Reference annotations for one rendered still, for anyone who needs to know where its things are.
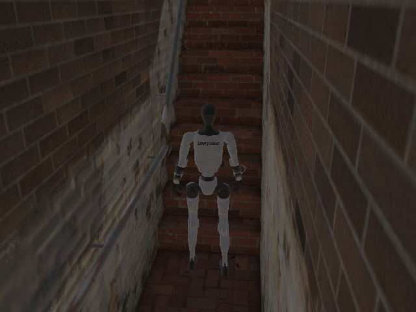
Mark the left robot hand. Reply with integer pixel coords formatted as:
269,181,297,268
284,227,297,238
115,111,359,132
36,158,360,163
171,182,186,196

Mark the robot left thigh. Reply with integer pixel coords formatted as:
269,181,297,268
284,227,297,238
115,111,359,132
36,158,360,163
186,182,199,230

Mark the right robot hand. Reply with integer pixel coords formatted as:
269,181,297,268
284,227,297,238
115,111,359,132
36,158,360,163
228,178,242,192

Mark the left robot upper arm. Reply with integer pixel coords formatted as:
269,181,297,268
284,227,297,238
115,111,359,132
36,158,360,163
177,132,195,168

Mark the right robot upper arm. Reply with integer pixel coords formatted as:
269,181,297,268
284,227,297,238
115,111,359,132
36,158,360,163
222,132,239,167

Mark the robot right forearm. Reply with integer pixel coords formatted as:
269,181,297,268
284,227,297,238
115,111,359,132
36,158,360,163
232,158,242,181

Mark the left robot foot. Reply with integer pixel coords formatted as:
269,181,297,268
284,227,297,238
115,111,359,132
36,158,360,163
188,253,198,270

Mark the robot left forearm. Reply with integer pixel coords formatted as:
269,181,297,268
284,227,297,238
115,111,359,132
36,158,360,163
173,158,185,184

